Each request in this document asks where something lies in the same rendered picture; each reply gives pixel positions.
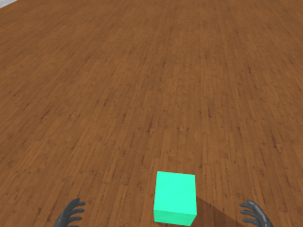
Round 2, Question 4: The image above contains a robot left hand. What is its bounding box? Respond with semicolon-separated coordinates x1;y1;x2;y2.
53;198;86;227

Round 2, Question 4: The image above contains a carton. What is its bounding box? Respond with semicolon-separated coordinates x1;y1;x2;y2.
153;171;197;226

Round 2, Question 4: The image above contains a robot right hand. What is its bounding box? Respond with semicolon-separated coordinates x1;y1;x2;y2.
239;199;274;227

